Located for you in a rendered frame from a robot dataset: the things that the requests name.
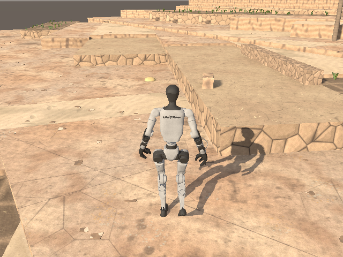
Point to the left robot upper arm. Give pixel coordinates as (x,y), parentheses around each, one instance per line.
(151,121)

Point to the robot left forearm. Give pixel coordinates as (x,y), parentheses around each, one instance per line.
(144,141)

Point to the right robot upper arm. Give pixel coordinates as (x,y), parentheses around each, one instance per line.
(192,123)

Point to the robot left hand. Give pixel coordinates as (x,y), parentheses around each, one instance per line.
(146,150)

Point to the robot right hand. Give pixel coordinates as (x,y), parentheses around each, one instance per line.
(203,157)

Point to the left robot shin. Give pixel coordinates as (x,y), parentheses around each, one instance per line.
(162,193)

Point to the robot right forearm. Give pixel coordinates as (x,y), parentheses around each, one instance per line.
(199,144)

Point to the right robot foot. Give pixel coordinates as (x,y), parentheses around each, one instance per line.
(182,212)

